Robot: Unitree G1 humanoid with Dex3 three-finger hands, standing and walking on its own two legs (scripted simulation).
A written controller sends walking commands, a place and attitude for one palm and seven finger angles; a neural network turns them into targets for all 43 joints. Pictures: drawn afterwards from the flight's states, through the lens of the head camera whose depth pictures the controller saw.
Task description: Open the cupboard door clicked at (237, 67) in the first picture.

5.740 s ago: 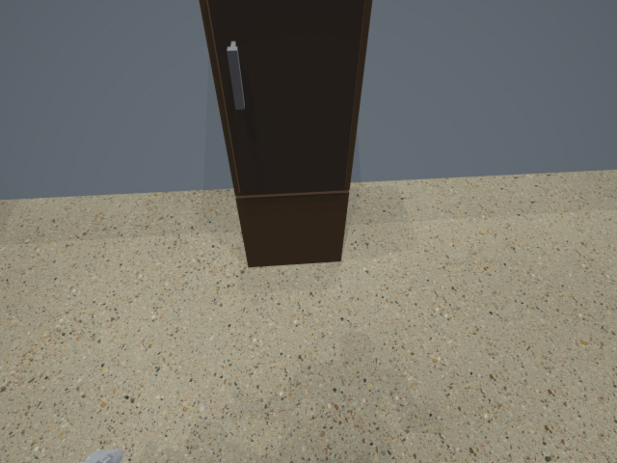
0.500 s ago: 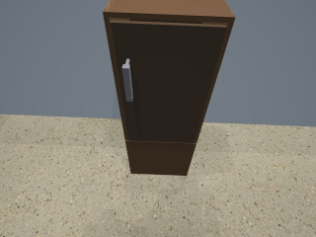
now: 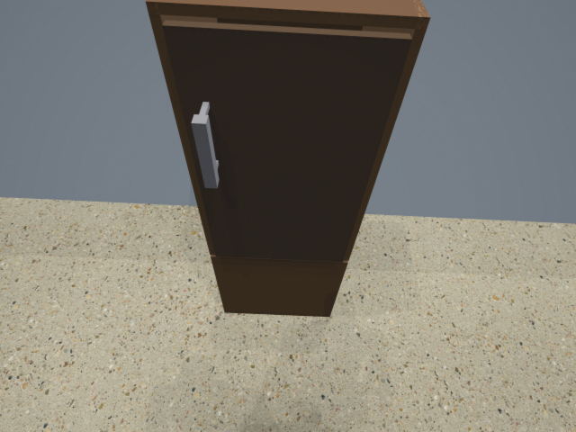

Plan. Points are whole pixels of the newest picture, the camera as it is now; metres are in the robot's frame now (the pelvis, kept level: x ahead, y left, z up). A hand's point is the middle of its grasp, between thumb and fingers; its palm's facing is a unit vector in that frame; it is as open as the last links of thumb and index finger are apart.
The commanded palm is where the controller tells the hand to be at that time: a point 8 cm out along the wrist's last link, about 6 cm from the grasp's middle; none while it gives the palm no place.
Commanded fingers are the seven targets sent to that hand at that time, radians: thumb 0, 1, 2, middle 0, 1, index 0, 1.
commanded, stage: come to a stop and stand still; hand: left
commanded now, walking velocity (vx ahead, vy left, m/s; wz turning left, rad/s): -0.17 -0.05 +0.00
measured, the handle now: (208, 146) +0.53 +0.19 +0.07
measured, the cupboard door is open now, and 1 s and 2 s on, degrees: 0 0 0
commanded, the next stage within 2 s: look again from close up in 0.66 s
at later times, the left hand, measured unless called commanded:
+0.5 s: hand out of the picture +0.04 +0.15 -0.15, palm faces +0.02 -0.97 -0.25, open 7.4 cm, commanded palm none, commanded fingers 0.00 0.90 0.90 -0.20 -0.30 -0.20 -0.30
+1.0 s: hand out of the picture +0.00 +0.13 -0.16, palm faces +0.02 -0.98 -0.19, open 7.4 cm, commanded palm none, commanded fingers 0.00 0.90 0.90 -0.20 -0.30 -0.20 -0.30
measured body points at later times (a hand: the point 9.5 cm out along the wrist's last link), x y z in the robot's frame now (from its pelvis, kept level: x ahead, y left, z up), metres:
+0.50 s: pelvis -0.03 -0.04 +0.00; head -0.04 -0.05 +0.45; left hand +0.04 +0.20 -0.13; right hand +0.01 -0.27 -0.15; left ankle +0.00 +0.08 -0.73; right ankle -0.03 -0.14 -0.73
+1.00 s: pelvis +0.00 -0.04 +0.01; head +0.01 -0.04 +0.46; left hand +0.00 +0.18 -0.15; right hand +0.00 -0.26 -0.15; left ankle +0.01 +0.08 -0.73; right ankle -0.03 -0.14 -0.73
